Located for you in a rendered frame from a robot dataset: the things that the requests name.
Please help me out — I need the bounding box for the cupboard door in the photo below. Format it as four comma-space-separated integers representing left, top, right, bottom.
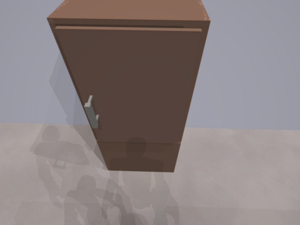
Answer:
55, 26, 202, 143

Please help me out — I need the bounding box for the handle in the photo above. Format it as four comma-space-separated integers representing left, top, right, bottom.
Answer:
84, 95, 99, 128

